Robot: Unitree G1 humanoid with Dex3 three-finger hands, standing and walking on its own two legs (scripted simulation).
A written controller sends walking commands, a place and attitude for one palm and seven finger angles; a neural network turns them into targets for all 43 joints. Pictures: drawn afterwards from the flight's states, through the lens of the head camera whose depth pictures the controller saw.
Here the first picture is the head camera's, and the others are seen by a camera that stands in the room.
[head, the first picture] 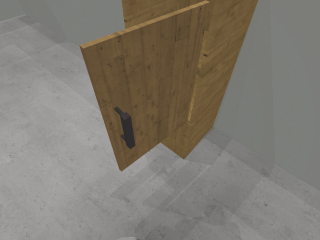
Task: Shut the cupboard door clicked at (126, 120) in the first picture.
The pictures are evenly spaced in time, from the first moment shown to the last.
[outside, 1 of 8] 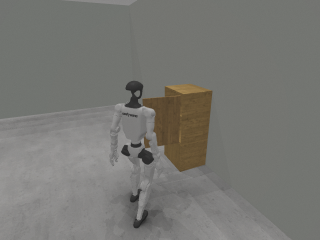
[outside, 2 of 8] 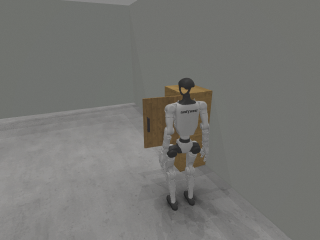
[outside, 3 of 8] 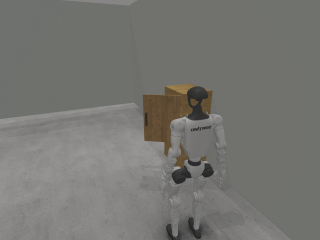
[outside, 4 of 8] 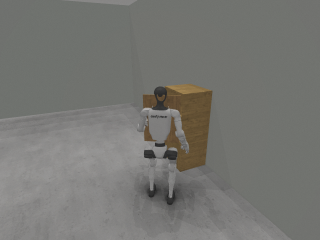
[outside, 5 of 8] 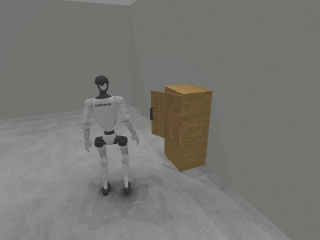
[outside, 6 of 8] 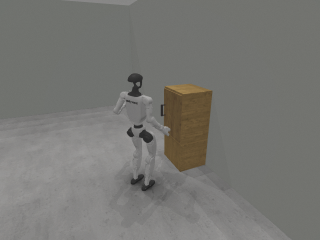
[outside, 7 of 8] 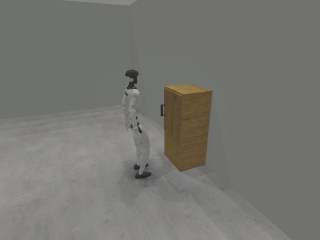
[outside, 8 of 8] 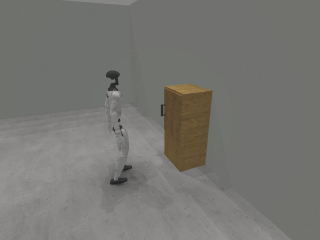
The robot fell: no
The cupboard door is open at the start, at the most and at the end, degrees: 83 83 0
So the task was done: yes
